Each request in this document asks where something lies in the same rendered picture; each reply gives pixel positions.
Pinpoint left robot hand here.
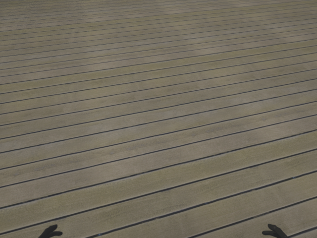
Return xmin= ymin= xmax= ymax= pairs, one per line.
xmin=38 ymin=225 xmax=62 ymax=238

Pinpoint right robot hand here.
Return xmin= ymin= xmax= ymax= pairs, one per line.
xmin=262 ymin=224 xmax=289 ymax=238

